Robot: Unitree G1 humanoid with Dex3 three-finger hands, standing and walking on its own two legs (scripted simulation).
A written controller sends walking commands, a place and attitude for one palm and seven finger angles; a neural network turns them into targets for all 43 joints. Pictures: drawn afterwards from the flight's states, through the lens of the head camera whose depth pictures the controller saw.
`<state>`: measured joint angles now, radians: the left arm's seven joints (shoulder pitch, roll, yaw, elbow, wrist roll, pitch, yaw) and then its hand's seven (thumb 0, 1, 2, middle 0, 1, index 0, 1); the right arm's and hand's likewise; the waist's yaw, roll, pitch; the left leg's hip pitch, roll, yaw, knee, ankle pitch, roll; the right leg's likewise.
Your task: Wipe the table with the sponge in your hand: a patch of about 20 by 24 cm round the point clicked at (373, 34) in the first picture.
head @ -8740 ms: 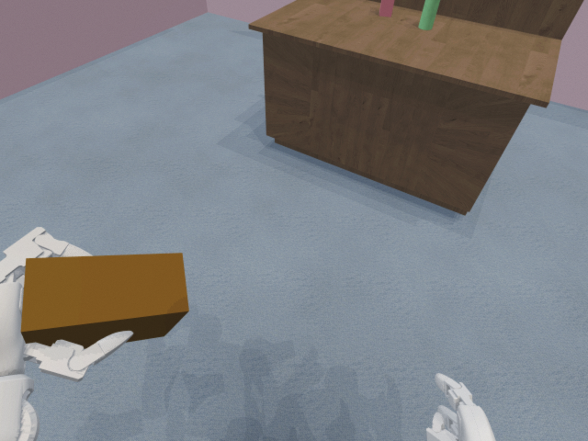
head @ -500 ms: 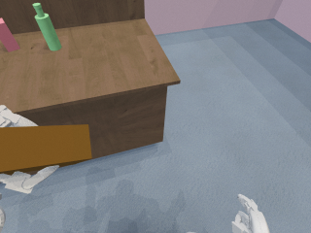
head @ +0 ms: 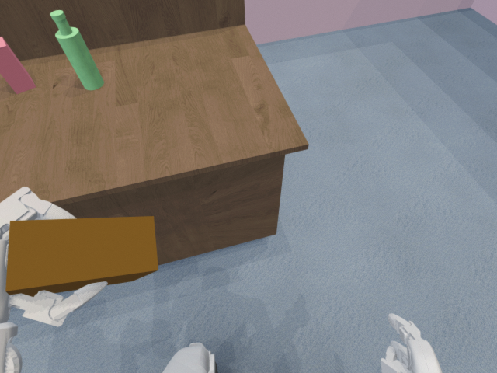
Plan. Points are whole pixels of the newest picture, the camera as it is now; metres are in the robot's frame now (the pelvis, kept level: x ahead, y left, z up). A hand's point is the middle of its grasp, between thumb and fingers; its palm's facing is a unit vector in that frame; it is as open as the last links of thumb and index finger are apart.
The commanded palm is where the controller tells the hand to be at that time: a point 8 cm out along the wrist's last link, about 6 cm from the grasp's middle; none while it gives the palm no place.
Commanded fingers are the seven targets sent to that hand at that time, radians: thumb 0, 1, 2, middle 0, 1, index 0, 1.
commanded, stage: take the last steps up to it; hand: left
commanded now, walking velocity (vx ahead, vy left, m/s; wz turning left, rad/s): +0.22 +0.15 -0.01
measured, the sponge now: (105, 255) +0.23 +0.19 +0.13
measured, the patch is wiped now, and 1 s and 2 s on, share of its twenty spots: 0.00 0.00 0.00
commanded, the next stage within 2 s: come to a stop and stand still in 0.52 s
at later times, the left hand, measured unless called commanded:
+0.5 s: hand (32, 195) +0.29 +0.28 +0.17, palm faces +0.40 -0.77 -0.49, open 10.0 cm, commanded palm +0.24 +0.33 +0.17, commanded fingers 0.00 0.10 1.30 -1.20 -1.60 -1.20 -1.60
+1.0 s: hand out of the picture +0.29 +0.35 +0.18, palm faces +0.40 -0.84 -0.37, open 10.0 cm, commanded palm +0.24 +0.38 +0.17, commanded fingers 0.00 0.10 1.30 -1.20 -1.60 -1.20 -1.60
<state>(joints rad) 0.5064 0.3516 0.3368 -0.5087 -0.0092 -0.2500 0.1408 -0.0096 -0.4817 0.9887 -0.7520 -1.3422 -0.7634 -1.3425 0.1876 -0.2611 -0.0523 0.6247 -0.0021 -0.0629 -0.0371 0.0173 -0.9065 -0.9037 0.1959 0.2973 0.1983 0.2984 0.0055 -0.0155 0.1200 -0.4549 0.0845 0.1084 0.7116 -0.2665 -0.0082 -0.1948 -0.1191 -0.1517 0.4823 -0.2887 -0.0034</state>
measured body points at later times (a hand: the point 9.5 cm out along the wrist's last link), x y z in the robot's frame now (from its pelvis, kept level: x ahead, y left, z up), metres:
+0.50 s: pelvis +0.08 +0.05 -0.01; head +0.10 +0.01 +0.43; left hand +0.26 +0.32 +0.19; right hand +0.23 -0.17 -0.14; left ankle +0.06 +0.16 -0.69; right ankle +0.10 -0.03 -0.74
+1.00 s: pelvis +0.07 +0.11 +0.00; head +0.10 +0.13 +0.44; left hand +0.27 +0.39 +0.20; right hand +0.25 -0.09 -0.08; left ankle +0.14 +0.23 -0.74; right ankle +0.07 -0.01 -0.70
